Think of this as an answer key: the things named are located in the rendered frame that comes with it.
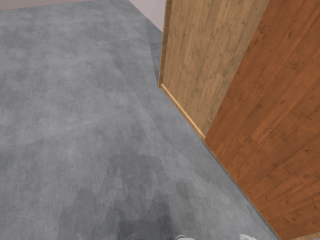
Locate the wardrobe door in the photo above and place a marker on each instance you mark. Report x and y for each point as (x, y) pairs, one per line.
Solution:
(266, 132)
(207, 40)

